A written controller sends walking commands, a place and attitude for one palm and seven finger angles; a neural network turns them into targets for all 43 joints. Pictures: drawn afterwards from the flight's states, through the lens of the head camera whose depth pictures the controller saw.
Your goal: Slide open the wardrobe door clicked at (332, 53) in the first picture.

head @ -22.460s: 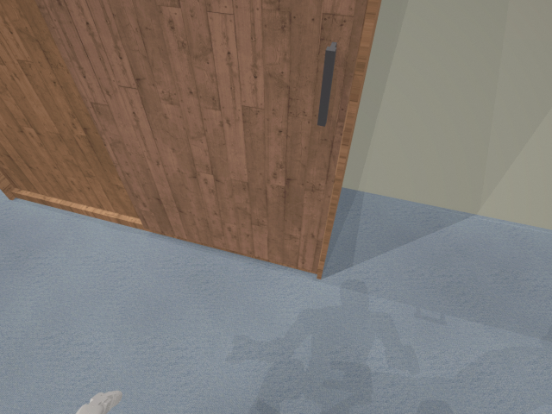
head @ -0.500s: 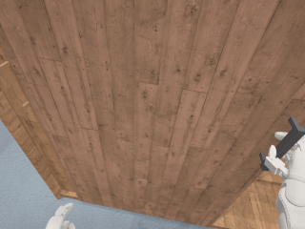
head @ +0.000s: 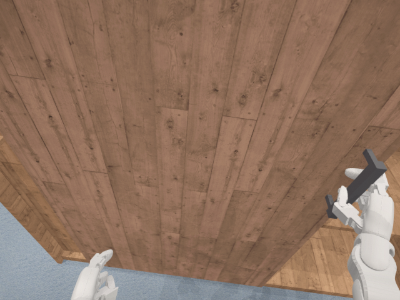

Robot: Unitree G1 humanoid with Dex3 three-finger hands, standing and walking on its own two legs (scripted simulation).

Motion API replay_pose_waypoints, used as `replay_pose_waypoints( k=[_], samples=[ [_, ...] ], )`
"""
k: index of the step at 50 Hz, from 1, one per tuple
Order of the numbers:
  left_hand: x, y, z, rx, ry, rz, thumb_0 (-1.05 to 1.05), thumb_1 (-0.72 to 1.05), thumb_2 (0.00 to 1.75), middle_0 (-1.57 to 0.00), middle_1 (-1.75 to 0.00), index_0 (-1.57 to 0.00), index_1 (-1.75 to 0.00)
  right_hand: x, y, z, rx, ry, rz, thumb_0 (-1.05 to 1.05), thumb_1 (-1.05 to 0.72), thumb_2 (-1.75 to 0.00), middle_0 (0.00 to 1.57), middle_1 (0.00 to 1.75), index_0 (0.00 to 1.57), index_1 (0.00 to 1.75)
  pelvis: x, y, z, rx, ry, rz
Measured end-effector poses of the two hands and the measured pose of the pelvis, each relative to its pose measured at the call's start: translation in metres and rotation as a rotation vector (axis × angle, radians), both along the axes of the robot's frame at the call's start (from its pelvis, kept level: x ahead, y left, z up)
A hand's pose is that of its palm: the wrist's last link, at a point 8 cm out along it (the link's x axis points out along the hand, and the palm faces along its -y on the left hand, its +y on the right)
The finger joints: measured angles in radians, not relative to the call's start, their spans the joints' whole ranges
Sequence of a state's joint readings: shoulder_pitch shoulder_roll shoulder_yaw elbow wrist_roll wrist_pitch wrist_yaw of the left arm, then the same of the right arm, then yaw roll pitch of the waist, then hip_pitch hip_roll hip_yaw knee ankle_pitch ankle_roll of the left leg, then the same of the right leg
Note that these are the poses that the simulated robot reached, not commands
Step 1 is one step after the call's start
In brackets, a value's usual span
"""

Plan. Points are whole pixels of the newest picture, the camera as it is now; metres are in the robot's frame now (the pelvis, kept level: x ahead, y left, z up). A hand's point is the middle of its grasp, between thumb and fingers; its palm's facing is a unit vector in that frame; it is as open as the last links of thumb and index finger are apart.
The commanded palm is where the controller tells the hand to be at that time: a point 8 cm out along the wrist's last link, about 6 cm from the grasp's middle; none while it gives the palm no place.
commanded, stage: stop walking and hold the door there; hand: right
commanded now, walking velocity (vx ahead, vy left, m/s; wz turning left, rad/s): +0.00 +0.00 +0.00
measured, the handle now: (349, 185) +0.33 -0.30 +0.10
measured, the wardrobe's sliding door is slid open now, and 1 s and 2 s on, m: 0.62 0.62 0.62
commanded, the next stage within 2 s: loosen the grip on the handle in 1.88 s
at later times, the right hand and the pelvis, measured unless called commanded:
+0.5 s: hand (340, 206) +0.28 -0.26 +0.09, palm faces +0.43 +0.86 -0.29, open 6.4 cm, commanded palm +0.24 -0.27 +0.09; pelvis -0.02 -0.02 -0.01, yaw -3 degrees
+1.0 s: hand (348, 210) +0.27 -0.27 +0.09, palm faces +0.02 +0.99 -0.11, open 6.3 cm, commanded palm +0.26 -0.29 +0.09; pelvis -0.11 -0.16 -0.03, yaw +0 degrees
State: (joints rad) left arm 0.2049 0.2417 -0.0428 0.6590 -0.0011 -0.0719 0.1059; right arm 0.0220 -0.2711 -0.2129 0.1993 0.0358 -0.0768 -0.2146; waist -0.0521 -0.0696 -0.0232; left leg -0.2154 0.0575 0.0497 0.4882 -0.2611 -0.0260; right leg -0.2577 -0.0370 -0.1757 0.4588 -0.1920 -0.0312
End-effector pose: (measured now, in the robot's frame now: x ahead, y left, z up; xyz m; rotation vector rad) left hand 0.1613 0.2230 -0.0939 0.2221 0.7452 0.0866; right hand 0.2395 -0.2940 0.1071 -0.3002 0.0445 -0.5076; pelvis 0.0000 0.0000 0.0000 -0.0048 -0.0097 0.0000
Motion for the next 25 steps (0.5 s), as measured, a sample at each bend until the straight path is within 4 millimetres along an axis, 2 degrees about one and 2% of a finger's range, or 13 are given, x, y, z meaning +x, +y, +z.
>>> replay_pose_waypoints(
  k=[15, 21, 25],
  samples=[
    [-0.001, 0.013, 0.002, 0.026, 0.006, 0.028, 0.01, 0.9, 0.9, -0.2, -0.3, -0.2, -0.3, 0.0, 0.0, 0.0, 0.001, -0.004, -0.002, -0.05, -0.71, -0.84, 0.28, 1.34, 0.2, 1.37, 0.002, 0.001, 0.0, 0.002, 0.004, -0.007],
    [-0.001, 0.009, -0.002, 0.033, 0.029, 0.019, 0.01, 0.9, 0.9, -0.2, -0.3, -0.2, -0.3, 0.0, -0.001, -0.001, -0.007, -0.008, 0.017, -0.05, -0.72, -0.83, 0.28, 1.34, 0.2, 1.36, -0.009, -0.005, -0.004, 0.007, 0.006, -0.024],
    [-0.005, 0.0, -0.006, 0.054, 0.044, 0.011, 0.01, 0.9, 0.9, -0.2, -0.3, -0.2, -0.3, 0.0, -0.005, -0.002, -0.007, -0.028, 0.064, -0.05, -0.71, -0.82, 0.3, 1.35, 0.19, 1.36, -0.021, -0.019, -0.008, 0.016, 0.0, -0.045]
  ],
)
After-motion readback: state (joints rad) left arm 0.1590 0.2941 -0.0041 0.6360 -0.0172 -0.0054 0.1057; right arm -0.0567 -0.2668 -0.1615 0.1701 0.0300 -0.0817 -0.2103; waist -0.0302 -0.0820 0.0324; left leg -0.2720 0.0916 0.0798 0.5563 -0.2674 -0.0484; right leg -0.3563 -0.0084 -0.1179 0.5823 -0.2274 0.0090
